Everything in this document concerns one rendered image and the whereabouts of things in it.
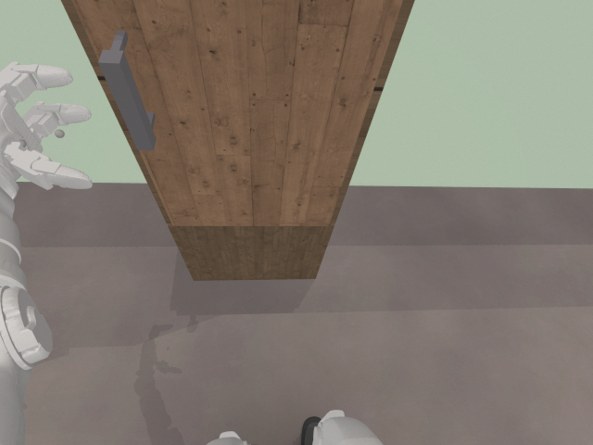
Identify right robot foot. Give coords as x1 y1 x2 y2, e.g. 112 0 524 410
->
301 416 321 445

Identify robot left hand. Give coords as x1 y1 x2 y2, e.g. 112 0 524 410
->
0 61 93 190

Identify cupboard door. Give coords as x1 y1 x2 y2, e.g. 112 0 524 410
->
71 0 403 226

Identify left robot upper arm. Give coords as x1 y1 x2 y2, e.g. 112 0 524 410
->
0 286 53 445

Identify robot left shin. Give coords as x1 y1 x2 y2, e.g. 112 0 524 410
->
220 431 240 439

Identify handle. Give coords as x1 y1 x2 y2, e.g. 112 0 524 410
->
98 31 156 150

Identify robot left forearm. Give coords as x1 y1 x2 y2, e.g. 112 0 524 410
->
0 166 28 292

